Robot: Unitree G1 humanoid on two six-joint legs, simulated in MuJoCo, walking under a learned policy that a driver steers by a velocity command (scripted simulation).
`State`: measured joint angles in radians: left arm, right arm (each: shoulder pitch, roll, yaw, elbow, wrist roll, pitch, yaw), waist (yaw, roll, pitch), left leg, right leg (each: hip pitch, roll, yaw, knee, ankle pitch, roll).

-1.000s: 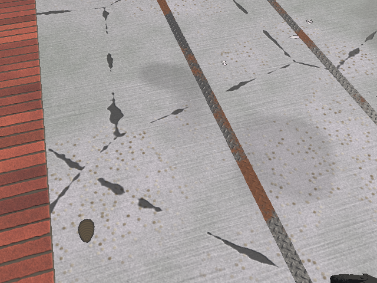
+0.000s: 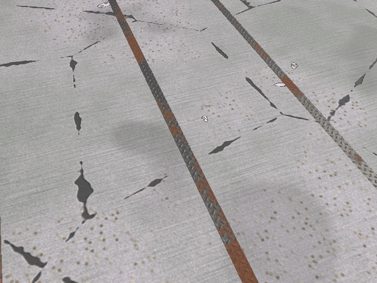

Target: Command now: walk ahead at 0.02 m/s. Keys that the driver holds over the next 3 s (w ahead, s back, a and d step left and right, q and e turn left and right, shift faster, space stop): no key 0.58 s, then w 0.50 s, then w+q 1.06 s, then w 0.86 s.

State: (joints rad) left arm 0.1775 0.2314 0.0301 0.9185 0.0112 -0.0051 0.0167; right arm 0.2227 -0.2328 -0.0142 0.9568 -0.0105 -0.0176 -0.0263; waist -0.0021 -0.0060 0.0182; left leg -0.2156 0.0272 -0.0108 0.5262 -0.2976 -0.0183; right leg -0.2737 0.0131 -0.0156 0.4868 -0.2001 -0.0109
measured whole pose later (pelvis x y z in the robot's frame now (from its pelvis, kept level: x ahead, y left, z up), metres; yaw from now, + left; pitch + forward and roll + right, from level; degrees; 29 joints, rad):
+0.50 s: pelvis +0.02 +0.01 +0.00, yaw +0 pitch -2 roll +0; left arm 0.13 0.23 0.03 1.09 0.00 0.02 0.04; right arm 0.22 -0.22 -0.02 1.05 -0.01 0.00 -0.03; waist 0.00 0.00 0.04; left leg -0.14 0.01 0.01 0.47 -0.30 -0.01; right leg -0.22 -0.01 0.00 0.48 -0.23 0.00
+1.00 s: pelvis +0.11 -0.03 +0.01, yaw +0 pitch +1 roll +0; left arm 0.39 0.20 0.03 1.14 -0.01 -0.11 -0.02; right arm 0.25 -0.25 -0.06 0.99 0.04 -0.09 0.00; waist 0.04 0.03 -0.01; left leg -0.48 0.04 0.00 1.13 -0.31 0.06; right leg -0.09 0.03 -0.04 0.39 -0.31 -0.05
